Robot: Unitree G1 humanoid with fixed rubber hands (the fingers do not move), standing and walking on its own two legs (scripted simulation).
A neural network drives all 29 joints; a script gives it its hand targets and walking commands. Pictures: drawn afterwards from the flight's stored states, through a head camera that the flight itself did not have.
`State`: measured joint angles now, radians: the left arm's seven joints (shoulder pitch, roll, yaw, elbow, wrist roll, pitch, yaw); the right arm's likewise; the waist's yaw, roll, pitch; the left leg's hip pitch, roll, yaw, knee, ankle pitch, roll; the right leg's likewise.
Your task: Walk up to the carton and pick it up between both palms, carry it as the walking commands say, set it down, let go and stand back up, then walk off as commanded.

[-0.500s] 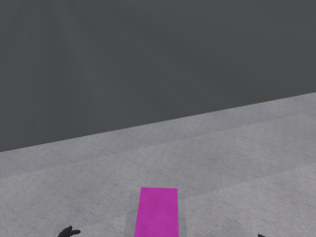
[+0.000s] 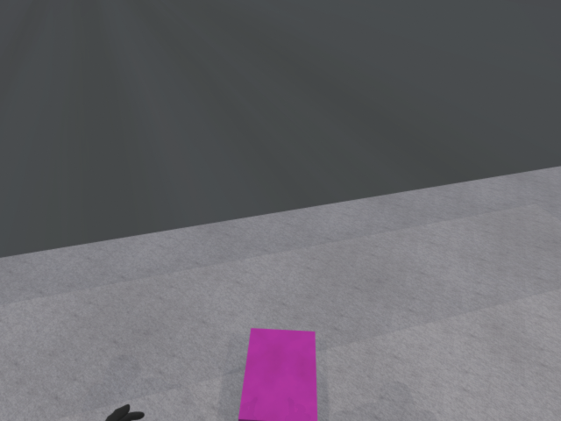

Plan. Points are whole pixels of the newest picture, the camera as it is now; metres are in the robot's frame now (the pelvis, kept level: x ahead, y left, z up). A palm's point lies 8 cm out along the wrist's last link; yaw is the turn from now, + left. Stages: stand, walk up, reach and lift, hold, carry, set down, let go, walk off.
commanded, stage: stand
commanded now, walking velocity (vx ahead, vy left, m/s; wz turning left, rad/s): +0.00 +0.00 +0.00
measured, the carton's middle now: (280, 386) +0.53 +0.00 -0.66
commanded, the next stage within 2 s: walk off in 0.78 s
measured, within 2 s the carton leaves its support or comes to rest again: neither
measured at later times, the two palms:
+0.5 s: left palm out of the picture +0.14 +0.26 -0.07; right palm out of the picture +0.11 -0.26 -0.07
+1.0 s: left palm out of the picture +0.14 +0.26 -0.07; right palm out of the picture +0.10 -0.26 -0.08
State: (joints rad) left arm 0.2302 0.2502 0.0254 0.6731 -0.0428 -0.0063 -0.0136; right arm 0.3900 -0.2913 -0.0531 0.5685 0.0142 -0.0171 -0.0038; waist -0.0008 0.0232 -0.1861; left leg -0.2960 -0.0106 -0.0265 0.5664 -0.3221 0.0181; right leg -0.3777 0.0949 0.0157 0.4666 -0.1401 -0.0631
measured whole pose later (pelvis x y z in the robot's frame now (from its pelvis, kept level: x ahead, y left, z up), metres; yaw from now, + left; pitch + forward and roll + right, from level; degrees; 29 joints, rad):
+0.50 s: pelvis +0.00 +0.01 +0.00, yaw +1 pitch +2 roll +0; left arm 0.23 0.25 0.03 0.67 -0.04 -0.03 -0.01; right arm 0.39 -0.29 -0.05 0.57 0.01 -0.05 0.00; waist 0.00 0.02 -0.17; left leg -0.28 -0.04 -0.03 0.57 -0.32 0.03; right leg -0.38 0.07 0.02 0.51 -0.17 -0.05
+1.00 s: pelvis +0.00 +0.01 +0.00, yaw +1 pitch +2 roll +0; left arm 0.23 0.25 0.03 0.67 -0.04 -0.04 -0.01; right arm 0.39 -0.29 -0.05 0.57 0.01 -0.05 0.00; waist 0.00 0.02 -0.11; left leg -0.28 -0.04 -0.03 0.57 -0.32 0.03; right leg -0.38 0.07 0.02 0.51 -0.17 -0.05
